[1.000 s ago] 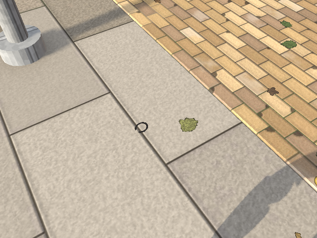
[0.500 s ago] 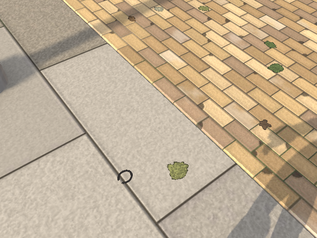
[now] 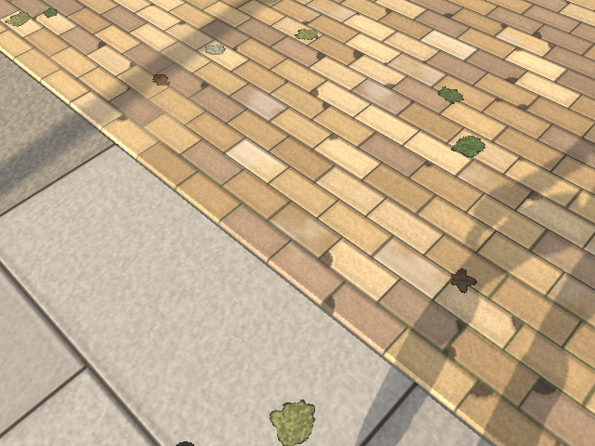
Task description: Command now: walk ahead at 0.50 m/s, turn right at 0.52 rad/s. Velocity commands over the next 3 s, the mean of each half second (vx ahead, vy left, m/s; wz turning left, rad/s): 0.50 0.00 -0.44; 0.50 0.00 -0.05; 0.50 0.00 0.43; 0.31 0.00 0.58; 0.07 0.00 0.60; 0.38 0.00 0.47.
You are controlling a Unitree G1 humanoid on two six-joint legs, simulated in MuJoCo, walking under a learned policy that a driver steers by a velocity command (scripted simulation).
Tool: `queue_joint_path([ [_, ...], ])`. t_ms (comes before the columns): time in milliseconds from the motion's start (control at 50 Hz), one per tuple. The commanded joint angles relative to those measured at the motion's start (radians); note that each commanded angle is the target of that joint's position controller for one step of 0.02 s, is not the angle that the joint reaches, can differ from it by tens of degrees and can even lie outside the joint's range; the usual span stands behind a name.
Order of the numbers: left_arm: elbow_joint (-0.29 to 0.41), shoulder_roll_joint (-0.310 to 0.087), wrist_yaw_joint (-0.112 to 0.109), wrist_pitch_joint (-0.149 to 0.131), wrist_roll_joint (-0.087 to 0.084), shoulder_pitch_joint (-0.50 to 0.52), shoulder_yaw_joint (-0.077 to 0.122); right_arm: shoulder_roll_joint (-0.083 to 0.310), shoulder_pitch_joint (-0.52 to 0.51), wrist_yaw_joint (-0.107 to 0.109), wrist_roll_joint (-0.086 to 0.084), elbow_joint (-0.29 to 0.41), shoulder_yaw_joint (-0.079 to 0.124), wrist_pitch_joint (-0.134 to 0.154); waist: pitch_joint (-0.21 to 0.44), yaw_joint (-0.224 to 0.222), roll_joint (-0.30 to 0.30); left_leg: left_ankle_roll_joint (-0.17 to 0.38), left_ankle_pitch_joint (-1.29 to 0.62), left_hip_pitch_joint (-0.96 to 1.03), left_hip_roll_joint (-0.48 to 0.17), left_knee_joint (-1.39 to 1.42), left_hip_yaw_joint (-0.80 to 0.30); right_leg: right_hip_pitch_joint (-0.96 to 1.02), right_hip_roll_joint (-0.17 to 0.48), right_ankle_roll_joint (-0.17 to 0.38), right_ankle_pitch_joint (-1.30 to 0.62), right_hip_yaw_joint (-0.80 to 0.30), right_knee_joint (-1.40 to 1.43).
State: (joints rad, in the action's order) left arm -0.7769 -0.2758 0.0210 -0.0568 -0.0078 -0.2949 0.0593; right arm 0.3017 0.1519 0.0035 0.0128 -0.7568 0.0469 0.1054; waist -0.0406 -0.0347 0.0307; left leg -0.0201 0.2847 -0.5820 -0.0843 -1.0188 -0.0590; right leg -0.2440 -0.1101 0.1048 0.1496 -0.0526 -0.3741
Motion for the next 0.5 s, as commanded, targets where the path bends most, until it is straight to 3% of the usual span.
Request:
queue_joint_path([
  [20,0.076,-0.177,-0.023,-0.018,-0.006,0.022,0.047,0.075,-0.021,0.008,0.007,0.072,0.022,-0.003,0.047,0.026,-0.073,-0.039,-0.149,-0.051,-0.003,0.156,-0.002,0.03,0.246,0.176,-0.213,-0.247,0.178],
  [80,0.065,-0.178,-0.036,-0.007,-0.014,-0.02,0.049,0.046,-0.127,-0.001,0.0,0.103,0.012,0.004,0.034,-0.015,-0.094,-0.047,-0.34,0.023,0.043,0.376,0.005,-0.007,0.192,0.124,-0.15,-0.201,0.16],
  [160,0.042,-0.174,-0.041,0.007,-0.021,-0.088,0.05,0.061,-0.221,-0.017,-0.017,0.139,0.015,0.018,0.025,-0.048,-0.107,-0.034,-0.378,0.07,0.08,0.507,-0.012,0.052,0.217,0.105,-0.091,-0.276,0.102],
  [220,0.042,-0.172,-0.048,0.019,-0.018,-0.09,0.053,0.094,-0.203,-0.026,-0.02,0.141,0.028,0.03,0.032,-0.024,-0.132,-0.003,-0.267,0.104,0.086,0.559,-0.032,0.146,0.25,0.088,-0.112,-0.362,0.01],
  [260,0.051,-0.149,-0.045,0.024,-0.012,-0.062,0.046,0.125,-0.065,-0.02,-0.015,0.105,0.046,0.039,0.091,0.05,-0.148,0.046,-0.253,0.29,0.087,0.614,0.002,0.144,0.216,0.056,-0.223,-0.349,-0.104],
  [280,0.063,-0.099,-0.04,0.02,-0.001,-0.057,0.027,0.161,0.066,-0.015,0.004,0.086,0.058,0.044,0.214,0.109,-0.11,0.107,-0.251,0.527,-0.017,0.574,-0.076,0.067,0.169,0.026,-0.208,-0.293,-0.303],
  [300,0.071,-0.04,-0.039,0.01,-0.008,-0.175,0.007,0.242,0.201,-0.01,0.018,0.066,0.081,0.036,0.374,0.101,0.096,0.249,-0.165,0.902,-0.229,0.564,-0.407,-0.226,0.035,-0.05,0.057,-0.167,-0.631],
  [320,0.067,-0.059,-0.038,0.002,-0.024,-0.231,0.001,0.216,0.262,-0.022,-0.012,0.018,0.082,0.022,0.399,0.095,0.291,0.321,0.082,0.985,-0.335,0.684,-0.732,-0.449,0.019,-0.077,0.435,-0.125,-0.836],
  [340,0.063,-0.148,-0.037,-0.001,-0.032,-0.15,0.021,0.135,0.212,-0.022,-0.027,0.035,0.06,0.019,0.248,0.116,0.15,0.28,0.229,0.866,-0.296,0.724,-0.664,-0.526,0.078,-0.078,0.376,-0.156,-0.906],
  [360,0.083,-0.163,-0.037,0.001,-0.025,-0.047,0.025,0.102,0.149,-0.02,-0.019,0.045,0.048,0.011,0.134,0.116,0.065,0.243,0.176,0.73,-0.251,0.737,-0.518,-0.528,0.113,-0.079,0.298,-0.114,-0.907],
  [380,0.102,-0.151,-0.035,-0.001,-0.011,0.015,0.024,0.085,0.107,-0.022,-0.009,0.043,0.039,0.006,0.052,0.098,0.026,0.236,0.064,0.602,-0.21,0.768,-0.42,-0.513,0.138,-0.079,0.249,-0.093,-0.858],
  [420,0.106,-0.115,-0.027,-0.002,-0.005,0.016,0.023,0.06,0.073,-0.022,0.002,0.035,0.028,0.007,0.023,0.051,0.062,0.223,-0.082,0.48,-0.15,0.811,-0.3,-0.43,0.187,-0.078,0.191,-0.074,-0.756],
  [440,0.101,-0.093,-0.023,-0.001,-0.007,0.004,0.018,0.059,0.074,-0.023,-0.004,0.027,0.027,0.009,0.029,0.042,0.075,0.228,-0.132,0.458,-0.135,0.828,-0.259,-0.407,0.193,-0.081,0.183,-0.054,-0.717],
  [500,0.128,-0.056,-0.018,-0.005,0.005,0.07,0.0,0.111,0.095,-0.02,-0.018,0.005,0.041,0.012,0.022,0.049,0.061,0.255,-0.253,0.434,-0.138,0.871,-0.175,-0.408,0.214,-0.101,0.095,-0.014,-0.553],
])
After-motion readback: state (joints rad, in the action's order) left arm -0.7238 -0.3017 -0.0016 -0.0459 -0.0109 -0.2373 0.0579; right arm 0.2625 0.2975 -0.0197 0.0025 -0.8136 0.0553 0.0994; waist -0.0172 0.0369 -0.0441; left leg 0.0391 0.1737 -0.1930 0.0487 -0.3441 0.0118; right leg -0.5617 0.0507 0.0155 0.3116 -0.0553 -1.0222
